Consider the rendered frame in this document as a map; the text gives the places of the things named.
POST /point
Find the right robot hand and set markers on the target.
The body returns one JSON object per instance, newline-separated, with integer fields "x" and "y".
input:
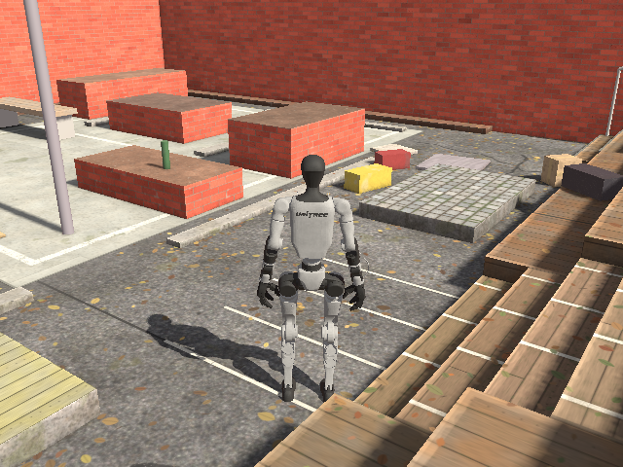
{"x": 359, "y": 296}

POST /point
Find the left robot upper arm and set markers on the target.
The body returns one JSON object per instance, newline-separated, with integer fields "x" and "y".
{"x": 282, "y": 205}

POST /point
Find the robot left thigh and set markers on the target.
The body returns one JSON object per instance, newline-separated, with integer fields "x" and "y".
{"x": 288, "y": 290}

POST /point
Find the right robot upper arm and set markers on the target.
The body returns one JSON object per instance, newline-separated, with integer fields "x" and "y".
{"x": 343, "y": 208}

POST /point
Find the left robot hand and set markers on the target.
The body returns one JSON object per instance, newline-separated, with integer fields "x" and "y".
{"x": 262, "y": 293}

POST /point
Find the robot left forearm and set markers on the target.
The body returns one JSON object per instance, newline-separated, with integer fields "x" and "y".
{"x": 268, "y": 263}

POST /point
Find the robot right forearm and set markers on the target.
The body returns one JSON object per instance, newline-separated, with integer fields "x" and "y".
{"x": 354, "y": 265}

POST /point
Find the robot right foot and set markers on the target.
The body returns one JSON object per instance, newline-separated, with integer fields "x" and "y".
{"x": 326, "y": 393}

